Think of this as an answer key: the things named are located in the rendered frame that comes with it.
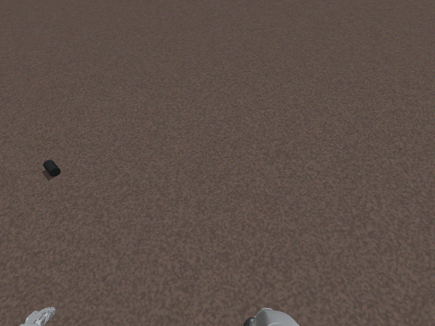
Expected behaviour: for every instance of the left robot hand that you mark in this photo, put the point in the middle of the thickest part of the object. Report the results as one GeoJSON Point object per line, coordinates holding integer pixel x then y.
{"type": "Point", "coordinates": [39, 318]}

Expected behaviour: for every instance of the can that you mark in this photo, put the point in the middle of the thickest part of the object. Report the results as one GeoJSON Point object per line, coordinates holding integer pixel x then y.
{"type": "Point", "coordinates": [52, 168]}

